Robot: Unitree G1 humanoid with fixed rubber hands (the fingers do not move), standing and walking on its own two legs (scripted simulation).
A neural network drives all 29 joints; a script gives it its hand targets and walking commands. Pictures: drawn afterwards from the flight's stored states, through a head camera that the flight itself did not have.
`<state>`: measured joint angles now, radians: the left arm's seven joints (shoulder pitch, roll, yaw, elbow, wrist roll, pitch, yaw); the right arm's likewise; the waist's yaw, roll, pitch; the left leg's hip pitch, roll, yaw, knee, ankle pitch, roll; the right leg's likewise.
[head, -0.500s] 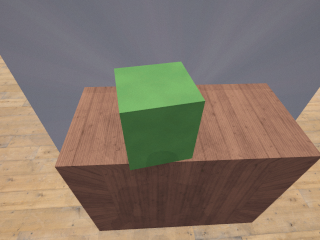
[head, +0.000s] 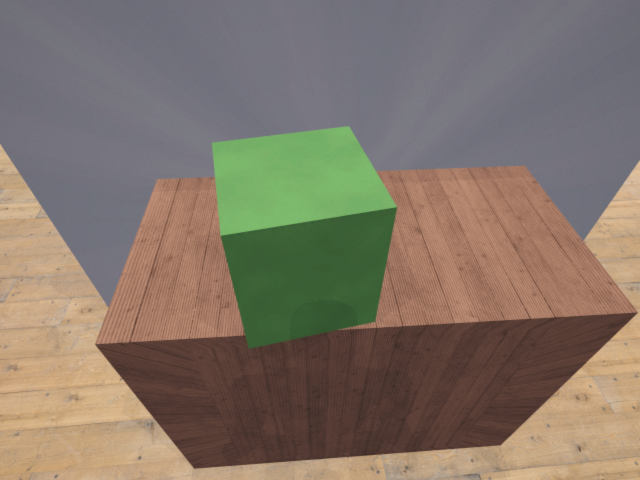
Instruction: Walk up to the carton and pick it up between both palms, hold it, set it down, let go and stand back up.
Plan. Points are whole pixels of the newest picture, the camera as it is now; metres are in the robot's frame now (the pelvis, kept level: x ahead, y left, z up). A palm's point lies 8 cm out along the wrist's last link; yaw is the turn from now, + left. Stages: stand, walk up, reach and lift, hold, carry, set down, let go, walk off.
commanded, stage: stand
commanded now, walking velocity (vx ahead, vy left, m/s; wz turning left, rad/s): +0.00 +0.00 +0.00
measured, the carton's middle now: (298, 238) +0.47 +0.04 +0.05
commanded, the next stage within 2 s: none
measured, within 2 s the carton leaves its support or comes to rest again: neither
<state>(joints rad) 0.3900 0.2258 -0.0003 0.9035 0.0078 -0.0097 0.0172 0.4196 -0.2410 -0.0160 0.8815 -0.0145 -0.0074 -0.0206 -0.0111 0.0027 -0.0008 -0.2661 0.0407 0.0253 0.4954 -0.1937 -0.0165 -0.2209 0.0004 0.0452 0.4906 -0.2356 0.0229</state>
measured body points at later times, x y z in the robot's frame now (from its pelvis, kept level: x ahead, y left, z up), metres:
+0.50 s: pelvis +0.02 +0.01 +0.00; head +0.02 +0.01 +0.45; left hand +0.04 +0.26 -0.15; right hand +0.03 -0.24 -0.14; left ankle +0.05 +0.13 -0.74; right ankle +0.02 -0.14 -0.74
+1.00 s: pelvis +0.03 +0.01 +0.00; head +0.04 +0.01 +0.45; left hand +0.03 +0.25 -0.15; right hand +0.03 -0.24 -0.14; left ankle +0.05 +0.13 -0.74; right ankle +0.02 -0.14 -0.74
